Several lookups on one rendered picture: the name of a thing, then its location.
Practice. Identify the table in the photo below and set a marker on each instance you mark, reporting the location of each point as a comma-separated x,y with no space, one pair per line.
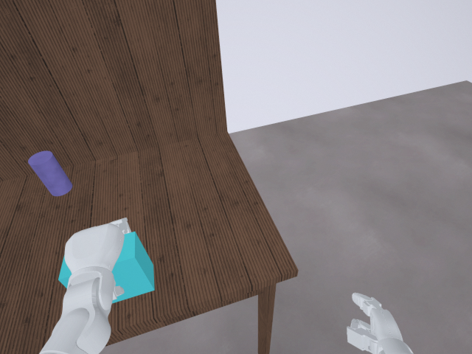
128,96

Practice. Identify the sponge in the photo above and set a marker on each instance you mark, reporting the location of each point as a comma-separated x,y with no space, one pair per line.
133,271

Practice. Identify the robot right hand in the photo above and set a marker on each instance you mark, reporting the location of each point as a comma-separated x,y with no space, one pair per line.
382,325

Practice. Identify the left robot forearm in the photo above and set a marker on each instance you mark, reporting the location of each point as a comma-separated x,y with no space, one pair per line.
83,327

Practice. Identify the right robot forearm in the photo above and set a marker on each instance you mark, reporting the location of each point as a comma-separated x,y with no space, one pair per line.
392,346

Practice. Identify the robot left hand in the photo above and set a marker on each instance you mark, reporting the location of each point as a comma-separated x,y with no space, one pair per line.
97,246

